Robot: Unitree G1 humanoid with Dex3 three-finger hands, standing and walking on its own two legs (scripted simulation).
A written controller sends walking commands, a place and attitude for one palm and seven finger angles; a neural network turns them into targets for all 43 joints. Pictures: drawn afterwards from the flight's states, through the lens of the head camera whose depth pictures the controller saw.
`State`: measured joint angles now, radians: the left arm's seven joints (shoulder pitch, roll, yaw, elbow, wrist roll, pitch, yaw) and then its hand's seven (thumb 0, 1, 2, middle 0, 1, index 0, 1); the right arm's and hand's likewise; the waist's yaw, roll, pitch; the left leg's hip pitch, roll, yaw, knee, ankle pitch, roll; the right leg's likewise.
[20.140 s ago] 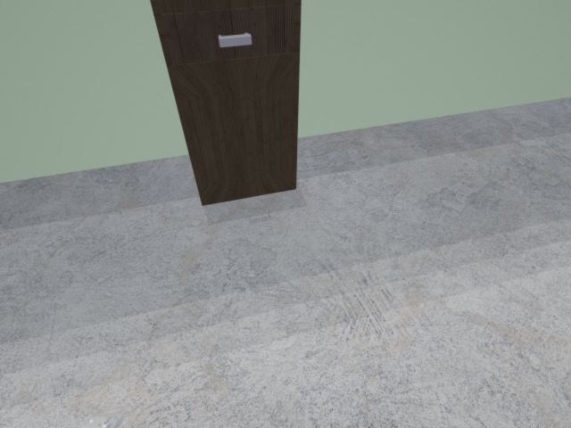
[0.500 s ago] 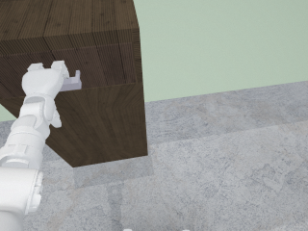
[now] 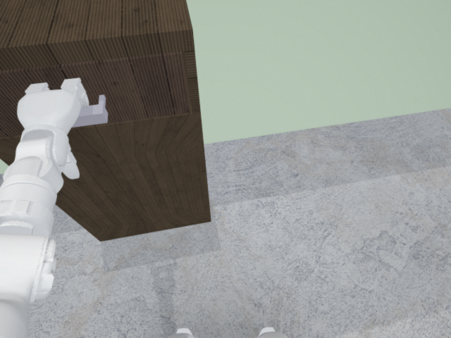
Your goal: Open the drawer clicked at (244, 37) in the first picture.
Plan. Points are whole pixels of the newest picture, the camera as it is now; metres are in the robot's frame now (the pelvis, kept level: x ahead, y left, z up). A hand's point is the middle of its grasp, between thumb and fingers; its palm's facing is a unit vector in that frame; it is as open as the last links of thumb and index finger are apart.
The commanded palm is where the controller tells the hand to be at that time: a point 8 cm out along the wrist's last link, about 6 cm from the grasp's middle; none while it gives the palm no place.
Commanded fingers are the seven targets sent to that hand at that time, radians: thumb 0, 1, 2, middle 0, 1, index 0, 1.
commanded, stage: lower the fingers behind the handle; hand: left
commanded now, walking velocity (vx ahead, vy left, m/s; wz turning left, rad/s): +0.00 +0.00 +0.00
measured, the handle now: (77, 109) +0.54 +0.29 +0.06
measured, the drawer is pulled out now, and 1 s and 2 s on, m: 0.00 0.00 0.00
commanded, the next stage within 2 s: lift the fingers back up to retry in 0.12 s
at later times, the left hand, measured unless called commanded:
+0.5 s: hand (63, 129) +0.47 +0.29 +0.08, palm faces -0.04 -0.01 -1.00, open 13.7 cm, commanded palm +0.45 +0.30 +0.14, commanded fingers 0.00 -0.50 0.30 -0.30 -1.20 -0.30 -1.20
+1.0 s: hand (55, 112) +0.47 +0.29 +0.12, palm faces -0.05 -0.01 -1.00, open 13.9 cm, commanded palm +0.45 +0.29 +0.18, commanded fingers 0.00 -0.50 0.30 -0.30 -1.20 -0.30 -1.20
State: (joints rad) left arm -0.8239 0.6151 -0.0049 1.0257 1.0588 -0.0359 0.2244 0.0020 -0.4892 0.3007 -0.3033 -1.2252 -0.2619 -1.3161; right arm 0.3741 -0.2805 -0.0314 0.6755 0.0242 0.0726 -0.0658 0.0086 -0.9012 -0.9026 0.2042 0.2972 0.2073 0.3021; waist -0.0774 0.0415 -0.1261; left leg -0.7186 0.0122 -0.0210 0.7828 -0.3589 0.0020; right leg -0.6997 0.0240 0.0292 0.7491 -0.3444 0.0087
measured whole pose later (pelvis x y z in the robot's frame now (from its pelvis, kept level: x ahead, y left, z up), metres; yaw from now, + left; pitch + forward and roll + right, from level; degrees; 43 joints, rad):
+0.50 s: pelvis +0.01 +0.01 +0.01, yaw -1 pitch +16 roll -1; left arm -0.78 0.62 0.04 1.00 1.06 -0.06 0.19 0.00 -0.49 0.30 -0.32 -1.25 -0.31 -1.26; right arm 0.35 -0.27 -0.02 0.67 0.03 0.07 -0.07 0.01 -0.90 -0.90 0.20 0.30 0.21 0.30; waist -0.09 0.04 -0.12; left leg -0.67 0.01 -0.01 0.75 -0.36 0.01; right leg -0.65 0.02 0.04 0.70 -0.33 0.02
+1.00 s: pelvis +0.03 +0.01 +0.02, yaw +0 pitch +12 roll -1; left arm -0.71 0.56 -0.03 0.80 1.00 0.06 0.05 0.00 -0.49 0.30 -0.32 -1.20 -0.32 -1.20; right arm 0.29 -0.27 -0.02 0.66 0.04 0.10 -0.05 0.01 -0.90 -0.90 0.20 0.30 0.21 0.30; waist -0.04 0.07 -0.11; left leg -0.49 -0.01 -0.01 0.63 -0.35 0.02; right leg -0.46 0.00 0.04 0.59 -0.33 0.02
